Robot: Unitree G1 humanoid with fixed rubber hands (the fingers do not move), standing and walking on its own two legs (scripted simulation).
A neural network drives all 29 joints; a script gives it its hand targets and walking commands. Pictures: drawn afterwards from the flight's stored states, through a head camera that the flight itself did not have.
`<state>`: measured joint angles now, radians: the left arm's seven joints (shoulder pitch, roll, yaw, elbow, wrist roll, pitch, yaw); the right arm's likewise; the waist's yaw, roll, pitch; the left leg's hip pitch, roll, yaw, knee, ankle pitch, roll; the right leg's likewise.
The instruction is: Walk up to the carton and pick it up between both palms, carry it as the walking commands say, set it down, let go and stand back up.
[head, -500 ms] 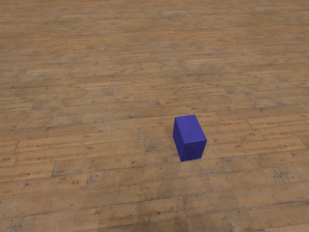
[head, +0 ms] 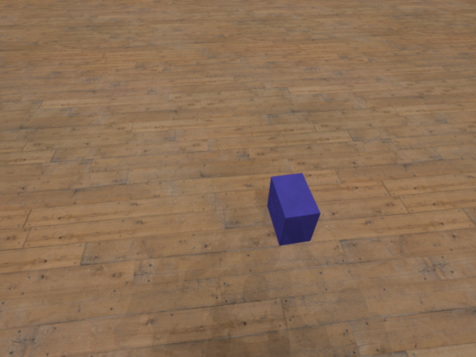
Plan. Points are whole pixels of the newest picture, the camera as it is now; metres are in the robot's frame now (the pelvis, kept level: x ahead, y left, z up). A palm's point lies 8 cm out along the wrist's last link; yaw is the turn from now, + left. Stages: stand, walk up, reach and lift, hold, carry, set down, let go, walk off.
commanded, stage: walk up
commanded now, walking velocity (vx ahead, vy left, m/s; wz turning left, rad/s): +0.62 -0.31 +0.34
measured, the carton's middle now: (290, 209) +0.91 -0.27 -0.67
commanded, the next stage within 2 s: none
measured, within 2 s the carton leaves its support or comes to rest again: neither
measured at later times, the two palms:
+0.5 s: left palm out of the picture +0.11 +0.16 -0.12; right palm out of the picture +0.15 -0.34 -0.14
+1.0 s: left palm (177, 229) +0.46 +0.16 -0.15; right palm (388, 313) +0.25 -0.30 -0.13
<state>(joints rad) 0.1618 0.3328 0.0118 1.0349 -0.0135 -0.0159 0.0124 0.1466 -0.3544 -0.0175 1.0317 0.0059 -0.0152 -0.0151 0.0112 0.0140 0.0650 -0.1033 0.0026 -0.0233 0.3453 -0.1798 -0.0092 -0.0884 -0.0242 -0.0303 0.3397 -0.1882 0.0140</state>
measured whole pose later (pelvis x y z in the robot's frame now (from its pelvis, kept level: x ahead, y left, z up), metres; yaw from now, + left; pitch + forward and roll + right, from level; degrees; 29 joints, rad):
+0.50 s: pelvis +0.11 -0.08 +0.00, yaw -11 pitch +0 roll +1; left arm 0.37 0.16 0.02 1.06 0.02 -0.05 -0.03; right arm 0.16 -0.27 -0.04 0.99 -0.04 -0.01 0.05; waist 0.05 0.07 0.02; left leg -0.50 0.11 0.08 0.94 -0.24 -0.04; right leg -0.11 -0.03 -0.03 0.37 -0.25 0.01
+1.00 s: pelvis +0.32 -0.06 -0.01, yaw -13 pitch -1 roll +0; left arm 0.13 0.24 0.07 1.01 0.03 0.02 -0.02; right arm 0.30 -0.18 -0.05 1.08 -0.04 -0.06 -0.01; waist -0.05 -0.05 0.07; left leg -0.22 0.03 0.15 0.43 -0.20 0.03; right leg -0.52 -0.09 -0.05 1.01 -0.34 0.03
